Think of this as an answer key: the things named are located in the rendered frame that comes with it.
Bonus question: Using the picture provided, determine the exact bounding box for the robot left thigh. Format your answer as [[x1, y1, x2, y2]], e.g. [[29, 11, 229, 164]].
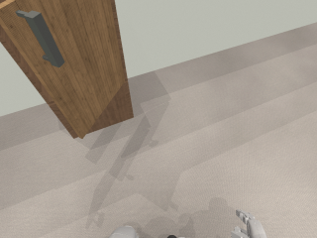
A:
[[108, 226, 139, 238]]

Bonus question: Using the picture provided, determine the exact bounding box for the right robot hand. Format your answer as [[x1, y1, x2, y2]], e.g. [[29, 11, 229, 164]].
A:
[[231, 209, 267, 238]]

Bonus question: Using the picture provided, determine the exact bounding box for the handle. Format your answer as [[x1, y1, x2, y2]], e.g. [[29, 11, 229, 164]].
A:
[[15, 10, 65, 67]]

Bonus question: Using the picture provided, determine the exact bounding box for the cupboard door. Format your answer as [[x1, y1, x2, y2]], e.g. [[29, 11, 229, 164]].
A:
[[0, 0, 125, 139]]

